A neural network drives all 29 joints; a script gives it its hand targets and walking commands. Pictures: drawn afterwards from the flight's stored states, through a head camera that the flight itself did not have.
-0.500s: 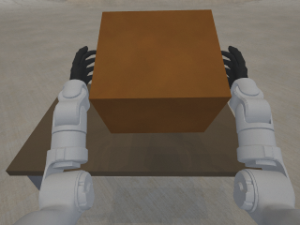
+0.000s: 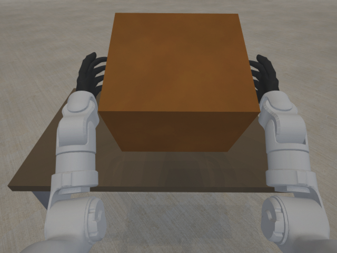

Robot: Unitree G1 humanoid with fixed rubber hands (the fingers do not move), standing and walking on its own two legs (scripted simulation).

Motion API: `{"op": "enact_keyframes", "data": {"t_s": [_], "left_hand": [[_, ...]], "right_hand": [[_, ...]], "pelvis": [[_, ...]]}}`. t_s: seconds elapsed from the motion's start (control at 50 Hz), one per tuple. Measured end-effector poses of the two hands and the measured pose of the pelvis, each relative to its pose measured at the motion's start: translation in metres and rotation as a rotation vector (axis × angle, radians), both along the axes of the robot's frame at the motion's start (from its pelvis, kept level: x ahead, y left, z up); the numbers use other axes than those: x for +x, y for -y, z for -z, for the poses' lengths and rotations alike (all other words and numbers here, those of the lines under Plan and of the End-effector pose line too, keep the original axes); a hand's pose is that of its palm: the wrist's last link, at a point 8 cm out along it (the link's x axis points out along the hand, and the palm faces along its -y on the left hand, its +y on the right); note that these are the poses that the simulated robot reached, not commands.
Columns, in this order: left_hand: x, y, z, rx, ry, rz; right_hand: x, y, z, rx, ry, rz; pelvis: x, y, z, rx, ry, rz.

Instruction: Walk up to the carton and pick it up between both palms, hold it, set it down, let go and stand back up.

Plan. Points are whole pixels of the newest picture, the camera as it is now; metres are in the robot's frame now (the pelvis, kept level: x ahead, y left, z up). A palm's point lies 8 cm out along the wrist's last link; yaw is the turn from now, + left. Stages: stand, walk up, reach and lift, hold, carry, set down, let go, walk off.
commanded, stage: hold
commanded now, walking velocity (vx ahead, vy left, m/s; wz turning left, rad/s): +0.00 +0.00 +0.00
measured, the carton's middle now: (175, 87) +0.45 +0.01 +0.20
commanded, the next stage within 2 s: none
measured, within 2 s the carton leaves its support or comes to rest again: neither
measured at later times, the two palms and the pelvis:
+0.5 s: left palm (92, 99) +0.37 +0.20 +0.22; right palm (264, 99) +0.38 -0.19 +0.22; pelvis +0.00 +0.00 +0.00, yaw +0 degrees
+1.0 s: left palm (89, 107) +0.35 +0.20 +0.22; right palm (266, 105) +0.36 -0.18 +0.22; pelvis +0.00 +0.00 +0.00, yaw +0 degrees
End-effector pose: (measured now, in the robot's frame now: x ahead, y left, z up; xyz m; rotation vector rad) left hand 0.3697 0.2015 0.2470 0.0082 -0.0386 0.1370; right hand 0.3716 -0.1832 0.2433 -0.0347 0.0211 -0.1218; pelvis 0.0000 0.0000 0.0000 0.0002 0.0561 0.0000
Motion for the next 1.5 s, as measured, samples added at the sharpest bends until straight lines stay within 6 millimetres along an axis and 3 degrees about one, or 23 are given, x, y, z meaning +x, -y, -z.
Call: {"op": "enact_keyframes", "data": {"t_s": [0.04,0.08,0.2,0.28,0.34,0.46,0.52,0.6,0.72,0.78,0.86,0.96,1.02,1.08,1.2,1.26,1.5], "left_hand": [[0.001,0.002,-0.004,0.012,-0.032,0.003],[0.003,0.004,0.005,0.020,-0.094,0.006],[0.003,0.006,0.072,0.012,-0.304,-0.005],[-0.001,0.005,0.098,-0.014,-0.317,-0.015],[-0.001,0.004,0.091,-0.028,-0.244,-0.016],[0.002,0.004,0.037,-0.016,-0.083,-0.009],[0.004,0.005,0.018,0.007,-0.067,-0.005],[0.007,0.007,0.025,0.012,-0.138,0.010],[0.002,0.006,0.074,-0.002,-0.271,0.009],[-0.004,0.005,0.085,-0.012,-0.271,0.000],[-0.011,0.004,0.076,-0.025,-0.204,-0.002],[-0.019,0.003,0.040,-0.015,-0.104,-0.008],[-0.021,0.002,0.026,-0.004,-0.096,-0.011],[-0.020,0.002,0.029,0.002,-0.143,-0.015],[-0.020,0.003,0.060,-0.007,-0.253,-0.018],[-0.019,0.004,0.068,-0.016,-0.254,-0.017],[0.003,0.007,0.033,-0.006,-0.148,-0.002]], "right_hand": [[0.000,0.002,0.001,-0.010,-0.032,0.002],[0.001,0.005,0.014,-0.012,-0.094,0.002],[0.002,0.007,0.082,-0.009,-0.304,-0.010],[0.002,0.006,0.102,-0.014,-0.315,-0.017],[0.003,0.005,0.089,-0.006,-0.243,-0.014],[0.006,0.004,0.034,-0.004,-0.082,-0.005],[0.006,0.005,0.019,-0.006,-0.064,0.000],[0.005,0.006,0.032,-0.009,-0.134,0.003],[-0.001,0.005,0.080,0.001,-0.267,-0.007],[-0.004,0.003,0.089,-0.008,-0.266,-0.013],[-0.009,0.003,0.072,-0.015,-0.198,-0.015],[-0.013,0.002,0.034,-0.007,-0.099,-0.019],[-0.014,0.001,0.022,-0.009,-0.089,-0.022],[-0.013,0.001,0.027,-0.011,-0.135,-0.026],[-0.013,0.002,0.062,-0.004,-0.244,-0.027],[-0.013,0.003,0.069,-0.007,-0.245,-0.025],[0.005,0.007,0.033,-0.001,-0.138,-0.009]], "pelvis": [[0.001,0.000,0.000,0.000,0.033,-0.001],[0.000,0.000,0.000,0.000,0.058,-0.001],[-0.007,0.002,0.000,0.000,0.045,0.005],[-0.009,0.003,0.000,0.000,-0.005,0.002],[-0.008,0.005,0.001,0.000,-0.029,0.002],[0.002,0.004,0.000,0.000,-0.028,0.003],[0.006,0.003,0.000,0.000,0.003,0.005],[0.005,0.001,0.000,0.000,0.043,0.003],[0.000,0.001,0.000,0.000,0.035,0.004],[-0.003,0.002,0.000,0.000,0.012,0.003],[-0.003,0.003,0.000,0.000,-0.007,0.003],[-0.001,0.003,0.000,0.000,0.007,0.007],[-0.003,0.003,0.000,0.000,0.033,0.006],[-0.006,0.002,0.000,0.000,0.055,0.005],[-0.013,0.002,0.000,0.000,0.045,0.003],[-0.014,0.002,0.001,0.001,0.025,0.003],[0.000,0.001,0.000,0.001,-0.005,0.006]]}}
